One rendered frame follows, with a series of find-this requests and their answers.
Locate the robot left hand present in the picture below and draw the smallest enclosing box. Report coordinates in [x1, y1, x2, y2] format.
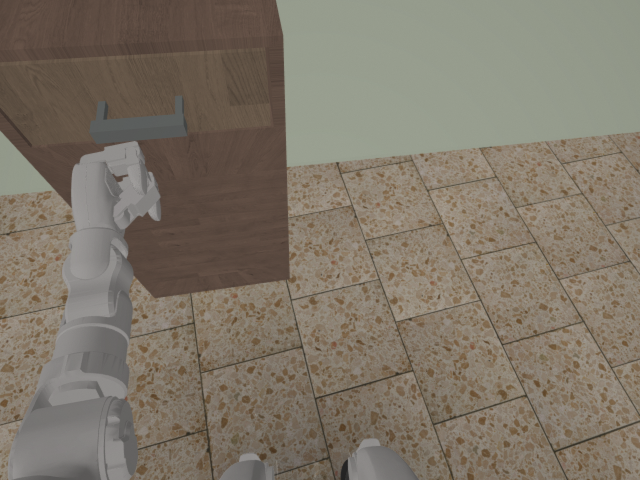
[71, 141, 161, 237]

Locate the cabinet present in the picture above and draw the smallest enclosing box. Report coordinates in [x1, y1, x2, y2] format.
[0, 0, 290, 298]

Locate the handle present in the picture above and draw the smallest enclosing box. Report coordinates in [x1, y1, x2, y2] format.
[89, 96, 187, 144]

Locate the drawer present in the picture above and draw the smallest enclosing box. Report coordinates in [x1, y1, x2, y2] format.
[0, 47, 271, 146]

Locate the right robot shin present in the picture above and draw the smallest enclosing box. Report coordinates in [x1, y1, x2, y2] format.
[356, 438, 380, 453]

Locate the right robot thigh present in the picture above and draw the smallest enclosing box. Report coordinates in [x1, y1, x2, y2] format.
[348, 446, 419, 480]

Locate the left robot forearm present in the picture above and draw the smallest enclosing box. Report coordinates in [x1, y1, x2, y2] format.
[8, 227, 134, 480]

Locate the left robot upper arm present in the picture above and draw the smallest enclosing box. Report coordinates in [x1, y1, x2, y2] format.
[13, 396, 138, 480]

